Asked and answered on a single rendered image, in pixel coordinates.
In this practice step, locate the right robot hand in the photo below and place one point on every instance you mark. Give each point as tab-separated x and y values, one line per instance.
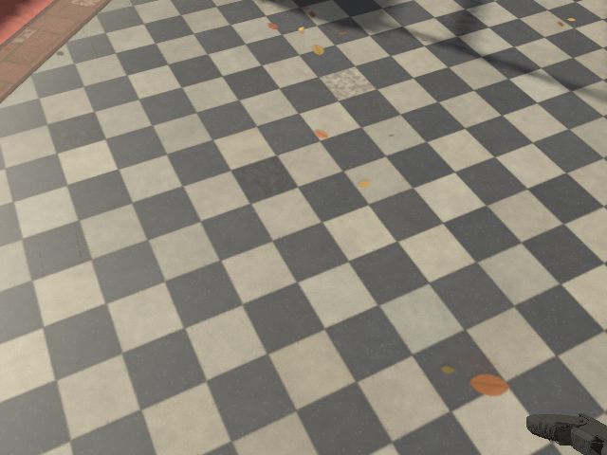
584	433

